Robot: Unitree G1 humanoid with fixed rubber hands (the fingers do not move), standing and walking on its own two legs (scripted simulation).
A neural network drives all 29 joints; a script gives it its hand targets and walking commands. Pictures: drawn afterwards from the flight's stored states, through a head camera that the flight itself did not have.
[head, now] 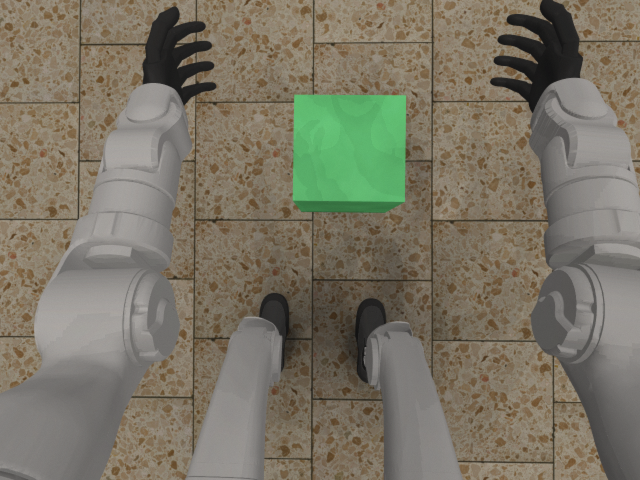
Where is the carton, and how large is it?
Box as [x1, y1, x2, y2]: [293, 95, 405, 212]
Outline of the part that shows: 294,95 293,201 301,211 384,212 404,201 405,95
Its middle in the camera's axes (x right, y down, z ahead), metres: +0.06 -0.17 +0.85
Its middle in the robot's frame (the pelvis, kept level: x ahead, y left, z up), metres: +0.54 -0.03 -0.53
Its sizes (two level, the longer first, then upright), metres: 0.210 0.200 0.250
